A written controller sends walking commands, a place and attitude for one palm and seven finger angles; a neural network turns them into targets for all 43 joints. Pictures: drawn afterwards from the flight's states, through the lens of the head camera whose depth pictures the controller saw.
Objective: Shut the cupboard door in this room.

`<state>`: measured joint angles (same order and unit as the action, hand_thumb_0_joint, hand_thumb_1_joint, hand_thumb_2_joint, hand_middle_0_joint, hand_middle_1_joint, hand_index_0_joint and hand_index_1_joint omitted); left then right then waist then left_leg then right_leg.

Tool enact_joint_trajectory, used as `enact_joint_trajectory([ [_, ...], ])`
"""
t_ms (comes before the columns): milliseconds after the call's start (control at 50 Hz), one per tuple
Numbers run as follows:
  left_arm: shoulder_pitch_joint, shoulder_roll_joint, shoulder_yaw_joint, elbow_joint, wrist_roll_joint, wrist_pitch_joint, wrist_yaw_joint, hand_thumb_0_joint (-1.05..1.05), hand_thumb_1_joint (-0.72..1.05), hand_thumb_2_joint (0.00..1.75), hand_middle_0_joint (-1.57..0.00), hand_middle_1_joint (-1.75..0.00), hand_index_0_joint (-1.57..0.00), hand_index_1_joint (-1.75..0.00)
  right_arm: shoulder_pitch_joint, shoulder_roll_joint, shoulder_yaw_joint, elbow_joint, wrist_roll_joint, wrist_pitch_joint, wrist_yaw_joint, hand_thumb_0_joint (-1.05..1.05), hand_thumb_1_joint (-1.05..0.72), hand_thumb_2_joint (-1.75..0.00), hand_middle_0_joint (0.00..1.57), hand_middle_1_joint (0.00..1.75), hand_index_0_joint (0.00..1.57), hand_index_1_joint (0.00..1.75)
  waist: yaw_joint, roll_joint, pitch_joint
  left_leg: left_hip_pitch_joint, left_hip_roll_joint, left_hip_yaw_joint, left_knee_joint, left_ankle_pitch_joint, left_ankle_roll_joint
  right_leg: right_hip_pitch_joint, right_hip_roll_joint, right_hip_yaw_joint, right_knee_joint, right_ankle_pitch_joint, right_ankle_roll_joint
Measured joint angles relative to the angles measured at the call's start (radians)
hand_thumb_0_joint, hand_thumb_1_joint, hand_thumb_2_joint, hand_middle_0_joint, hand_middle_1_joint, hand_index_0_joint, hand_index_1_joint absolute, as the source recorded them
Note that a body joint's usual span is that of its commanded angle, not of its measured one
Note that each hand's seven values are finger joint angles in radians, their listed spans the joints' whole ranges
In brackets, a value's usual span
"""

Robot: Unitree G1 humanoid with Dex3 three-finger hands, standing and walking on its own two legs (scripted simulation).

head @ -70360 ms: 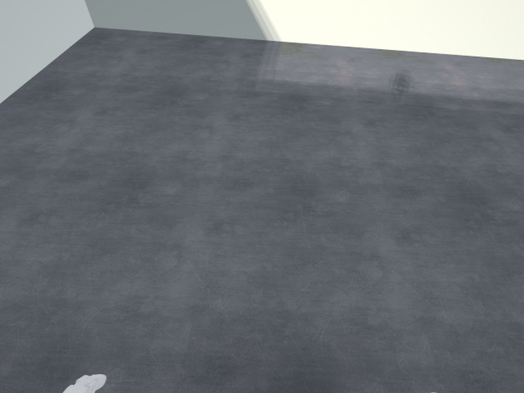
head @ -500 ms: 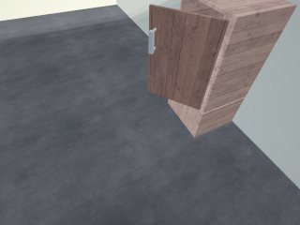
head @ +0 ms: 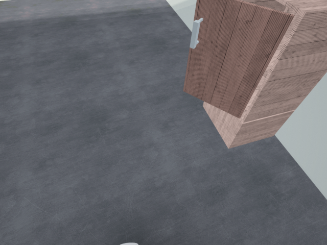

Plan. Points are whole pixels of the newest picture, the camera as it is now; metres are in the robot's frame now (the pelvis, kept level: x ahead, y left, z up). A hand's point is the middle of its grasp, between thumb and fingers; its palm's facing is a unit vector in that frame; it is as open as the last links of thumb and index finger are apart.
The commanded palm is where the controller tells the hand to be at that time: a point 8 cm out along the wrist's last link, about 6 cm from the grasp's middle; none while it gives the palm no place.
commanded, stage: walk to a spot facing it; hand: left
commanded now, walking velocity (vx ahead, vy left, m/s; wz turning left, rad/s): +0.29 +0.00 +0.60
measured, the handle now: (197, 33) +1.02 -0.13 -0.01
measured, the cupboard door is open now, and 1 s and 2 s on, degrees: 37 37 37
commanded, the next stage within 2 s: turn to face it in 0.84 s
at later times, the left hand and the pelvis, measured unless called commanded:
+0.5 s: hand out of the picture +0.13 +0.20 -0.14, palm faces +0.30 -0.92 -0.27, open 7.4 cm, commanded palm none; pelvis +0.09 -0.03 +0.00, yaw +19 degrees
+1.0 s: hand out of the picture +0.08 +0.23 -0.18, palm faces +0.64 -0.73 -0.24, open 7.4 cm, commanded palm none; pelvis +0.22 +0.08 -0.01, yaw +38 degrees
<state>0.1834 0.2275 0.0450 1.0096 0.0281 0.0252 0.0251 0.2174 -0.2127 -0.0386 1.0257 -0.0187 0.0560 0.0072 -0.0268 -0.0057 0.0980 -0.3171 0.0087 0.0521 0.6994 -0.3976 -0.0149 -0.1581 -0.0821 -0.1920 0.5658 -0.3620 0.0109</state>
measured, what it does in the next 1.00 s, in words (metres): walks ahead, turning left: right foot, then left foot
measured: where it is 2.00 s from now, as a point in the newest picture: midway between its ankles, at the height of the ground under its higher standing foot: (132, 221)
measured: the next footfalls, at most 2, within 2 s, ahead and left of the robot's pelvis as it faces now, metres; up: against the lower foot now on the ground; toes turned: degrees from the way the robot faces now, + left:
right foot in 0.44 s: +0.19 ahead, -0.13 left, +0.00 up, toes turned +15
left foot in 0.86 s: +0.25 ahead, +0.20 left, +0.00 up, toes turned +41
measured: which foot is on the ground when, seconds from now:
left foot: down 0.00-0.42, up 0.44-0.84, down 0.86-1.00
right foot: down 0.00-0.04, up 0.06-0.42, down 0.44-0.86, up 0.88-1.00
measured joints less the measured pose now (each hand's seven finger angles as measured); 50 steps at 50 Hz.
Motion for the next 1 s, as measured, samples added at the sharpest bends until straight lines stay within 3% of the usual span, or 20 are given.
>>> enact_joint_trajectory([
  [40,0.015,0.003,0.006,-0.014,-0.002,0.009,-0.007,0.0,0.9,0.9,-0.2,-0.3,-0.2,-0.3,0.023,0.006,-0.002,-0.025,-0.005,-0.007,0.008,0.01,-0.91,-0.89,0.2,0.3,0.2,0.3,-0.006,-0.017,-0.003,0.003,0.0,0.018,-0.049,0.091,0.018,-0.026,-0.034,-0.019,0.08,-0.048,0.013],
  [80,0.021,0.006,0.011,-0.02,-0.002,0.028,-0.015,0.0,0.9,0.9,-0.2,-0.3,-0.2,-0.3,0.041,0.012,-0.003,-0.043,-0.015,-0.022,0.009,0.01,-0.91,-0.89,0.2,0.3,0.2,0.3,-0.006,-0.03,-0.007,-0.019,-0.022,0.02,-0.021,0.097,0.058,-0.106,-0.03,0.05,0.25,-0.149,0.017],
  [140,0.015,0.007,0.017,-0.024,0.004,0.037,-0.027,0.0,0.9,0.9,-0.2,-0.3,-0.2,-0.3,0.076,0.021,0.0,-0.054,-0.02,-0.038,0.0,0.01,-0.9,-0.89,0.2,0.3,0.2,0.3,-0.013,-0.03,-0.021,-0.01,-0.05,-0.003,-0.084,0.105,0.077,-0.235,0.002,0.144,0.463,-0.091,0.014],
  [180,0.009,0.007,0.018,-0.037,0.005,0.023,-0.037,0.0,0.9,0.9,-0.2,-0.3,-0.2,-0.3,0.098,0.026,0.004,-0.049,-0.018,-0.048,-0.006,0.01,-0.9,-0.89,0.2,0.3,0.2,0.3,-0.014,-0.022,-0.026,0.007,-0.062,-0.029,-0.152,0.145,0.077,-0.289,0.013,0.171,0.5,-0.032,0.022],
  [340,-0.016,0.005,0.017,-0.095,0.004,-0.005,-0.05,0.0,0.9,0.9,-0.2,-0.3,-0.2,-0.3,0.144,0.019,-0.008,-0.025,-0.016,-0.056,-0.006,0.01,-0.9,-0.89,0.2,0.3,0.21,0.3,-0.026,0.02,-0.046,0.071,-0.067,-0.146,-0.276,0.187,0.063,-0.31,0.029,0.191,0.242,0.019,0.044],
  [400,-0.023,0.002,0.014,-0.112,0.004,-0.018,-0.054,0.0,0.9,0.9,-0.2,-0.3,-0.2,-0.3,0.145,0.005,-0.018,-0.021,-0.015,-0.049,-0.003,0.01,-0.9,-0.89,0.2,0.3,0.21,0.3,-0.029,0.034,-0.048,0.075,-0.066,-0.188,-0.234,0.147,0.045,-0.242,0.049,0.184,0.08,0.049,0.044],
  [440,-0.014,0.01,0.011,-0.131,0.009,-0.042,-0.052,0.0,0.9,0.9,-0.2,-0.3,-0.2,-0.3,0.155,0.003,-0.024,-0.024,-0.007,-0.043,-0.003,0.01,-0.9,-0.89,0.2,0.3,0.21,0.3,-0.021,0.015,-0.064,0.027,-0.085,-0.191,-0.1,0.027,0.044,-0.176,0.043,0.193,-0.052,0.063,0.023],
  [500,-0.001,-0.018,0.008,-0.125,0.007,-0.057,-0.032,0.0,0.9,0.9,-0.2,-0.3,-0.2,-0.3,0.113,-0.029,-0.039,-0.02,-0.015,-0.029,0.004,0.01,-0.9,-0.89,0.2,0.3,0.2,0.3,-0.013,0.038,-0.047,-0.107,-0.062,-0.132,0.257,-0.067,0.035,-0.143,0.034,0.139,-0.019,0.108,-0.007],
  [540,0.031,-0.033,0.006,-0.11,0.006,-0.061,-0.025,0.0,0.9,0.9,-0.2,-0.3,-0.2,-0.3,0.08,-0.045,-0.047,-0.033,-0.02,-0.024,0.014,0.01,-0.91,-0.89,0.2,0.3,0.2,0.3,-0.013,0.035,-0.052,-0.186,-0.032,-0.082,0.403,0.001,0.023,-0.096,0.018,0.11,-0.057,0.097,-0.01],
  [580,0.063,-0.043,0.005,-0.087,0.005,-0.065,-0.022,0.0,0.9,0.9,-0.2,-0.3,-0.2,-0.3,0.046,-0.055,-0.052,-0.055,-0.02,-0.025,0.024,0.01,-0.91,-0.89,0.19,0.3,0.2,0.3,-0.015,0.029,-0.054,-0.24,0.002,-0.052,0.449,0.074,0.01,-0.044,0.005,0.079,-0.112,0.101,-0.006],
  [680,0.127,-0.058,0.0,-0.043,0.005,-0.081,-0.019,0.0,0.9,0.9,-0.2,-0.3,-0.2,-0.3,-0.043,-0.061,-0.052,-0.104,-0.015,-0.025,0.039,0.01,-0.91,-0.89,0.19,0.3,0.2,0.3,0.0,0.01,-0.031,-0.294,0.053,-0.017,0.333,0.151,0.0,0.068,-0.019,-0.013,-0.202,0.086,0.005],
  [780,0.186,-0.053,-0.003,-0.02,0.006,-0.083,-0.018,0.0,0.9,0.9,-0.2,-0.3,-0.2,-0.3,-0.147,-0.058,-0.034,-0.139,-0.015,-0.025,0.053,0.01,-0.91,-0.89,0.19,0.3,0.2,0.3,0.048,-0.004,0.02,-0.251,0.051,0.033,0.093,0.151,0.023,0.146,-0.041,-0.094,-0.196,0.021,0.036],
  [820,0.213,-0.042,-0.001,-0.013,0.004,-0.078,-0.02,0.0,0.9,0.9,-0.2,-0.3,-0.2,-0.3,-0.18,-0.053,-0.024,-0.16,-0.015,-0.035,0.054,0.01,-0.91,-0.89,0.19,0.3,0.2,0.3,0.064,-0.02,0.036,-0.202,0.024,0.063,0.001,0.13,0.045,0.16,-0.068,-0.114,-0.144,-0.031,0.056],
  [860,0.254,-0.036,0.0,-0.005,-0.001,-0.066,-0.026,0.0,0.9,0.9,-0.2,-0.3,-0.2,-0.3,-0.193,-0.06,-0.01,-0.191,-0.019,-0.055,0.054,0.01,-0.91,-0.89,0.19,0.3,0.2,0.3,0.071,-0.012,0.031,-0.117,0.005,0.076,-0.106,0.162,0.081,0.113,-0.101,-0.115,0.033,-0.099,0.063],
  [880,0.262,-0.031,0.0,-0.002,-0.004,-0.054,-0.032,0.0,0.9,0.9,-0.2,-0.3,-0.2,-0.3,-0.196,-0.063,-0.009,-0.207,-0.02,-0.07,0.05,0.01,-0.91,-0.89,0.19,0.3,0.2,0.3,0.063,0.002,0.025,-0.123,0.008,0.065,-0.097,0.232,0.1,0.045,-0.102,-0.078,0.209,-0.136,0.062],
  [920,0.226,-0.004,0.008,-0.003,-0.007,-0.023,-0.031,0.0,0.9,0.9,-0.2,-0.3,-0.2,-0.3,-0.193,-0.05,-0.001,-0.215,-0.013,-0.088,0.034,0.01,-0.91,-0.89,0.19,0.3,0.2,0.3,0.068,-0.016,0.045,-0.134,-0.01,0.055,-0.018,0.189,0.105,-0.098,-0.085,0.049,0.511,-0.163,0.051],
  [960,0.179,0.012,0.021,-0.017,-0.004,-0.011,-0.027,0.01,0.9,0.9,-0.2,-0.3,-0.2,-0.3,-0.168,-0.037,0.01,-0.21,-0.01,-0.089,0.021,0.0,-0.91,-0.89,0.19,0.3,0.2,0.3,0.074,-0.024,0.047,-0.106,-0.024,0.041,-0.027,0.149,0.096,-0.216,-0.067,0.114,0.637,-0.13,0.046],
  [1000,0.134,0.019,0.027,-0.041,0.002,-0.012,-0.029,0.01,0.9,0.9,-0.2,-0.3,-0.2,-0.3,-0.141,-0.022,0.017,-0.189,-0.011,-0.084,0.009,0.0,-0.91,-0.89,0.19,0.3,0.2,0.3,0.074,-0.026,0.04,-0.064,-0.036,0.028,-0.079,0.155,0.083,-0.304,-0.065,0.146,0.635,-0.066,0.045],
])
